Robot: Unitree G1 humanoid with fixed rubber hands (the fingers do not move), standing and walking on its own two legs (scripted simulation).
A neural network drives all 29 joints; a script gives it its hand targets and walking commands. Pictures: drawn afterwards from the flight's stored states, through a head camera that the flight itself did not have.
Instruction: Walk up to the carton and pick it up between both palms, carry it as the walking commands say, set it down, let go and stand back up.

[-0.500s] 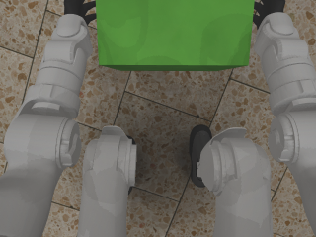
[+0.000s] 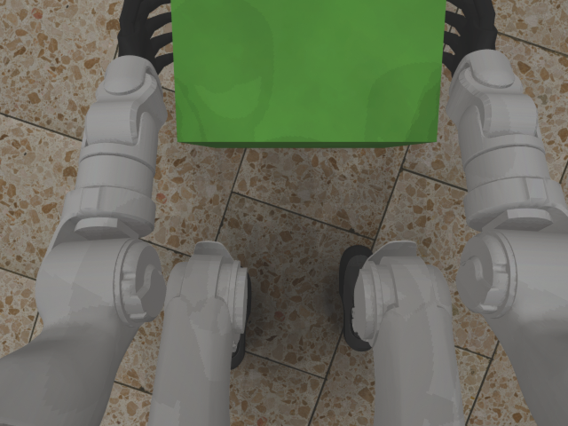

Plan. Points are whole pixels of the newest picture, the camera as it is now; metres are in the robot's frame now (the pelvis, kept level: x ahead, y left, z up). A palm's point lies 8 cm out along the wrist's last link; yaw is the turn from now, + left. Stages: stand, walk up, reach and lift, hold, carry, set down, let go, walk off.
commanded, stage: reach and lift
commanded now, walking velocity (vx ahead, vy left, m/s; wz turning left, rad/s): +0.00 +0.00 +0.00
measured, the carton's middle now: (302, 80) +0.54 -0.02 -0.20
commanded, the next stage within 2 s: none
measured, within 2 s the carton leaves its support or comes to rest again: neither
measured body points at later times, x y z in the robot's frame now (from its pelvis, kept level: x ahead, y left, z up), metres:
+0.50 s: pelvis +0.00 +0.00 +0.04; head +0.29 -0.02 +0.38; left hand +0.53 +0.16 -0.04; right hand +0.52 -0.21 -0.05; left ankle +0.10 +0.13 -0.36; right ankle +0.13 -0.13 -0.36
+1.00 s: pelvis +0.00 +0.00 +0.09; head +0.26 -0.02 +0.46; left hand +0.51 +0.17 +0.03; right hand +0.50 -0.20 +0.03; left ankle +0.10 +0.13 -0.36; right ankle +0.13 -0.13 -0.36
